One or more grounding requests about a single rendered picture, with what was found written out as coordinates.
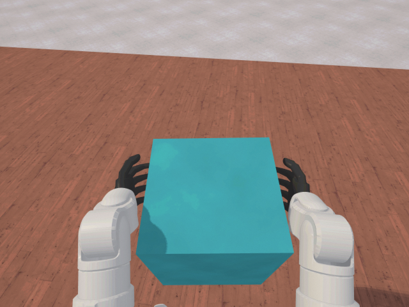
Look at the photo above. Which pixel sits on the robot left forearm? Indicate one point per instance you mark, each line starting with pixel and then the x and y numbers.
pixel 104 252

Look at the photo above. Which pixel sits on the carton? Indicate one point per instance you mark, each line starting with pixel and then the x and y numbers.
pixel 213 212

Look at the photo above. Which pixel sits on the robot right forearm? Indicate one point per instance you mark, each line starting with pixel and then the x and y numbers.
pixel 326 253

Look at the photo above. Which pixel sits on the left robot hand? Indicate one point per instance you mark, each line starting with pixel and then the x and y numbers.
pixel 126 179

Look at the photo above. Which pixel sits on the right robot hand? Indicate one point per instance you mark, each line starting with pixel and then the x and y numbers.
pixel 297 182

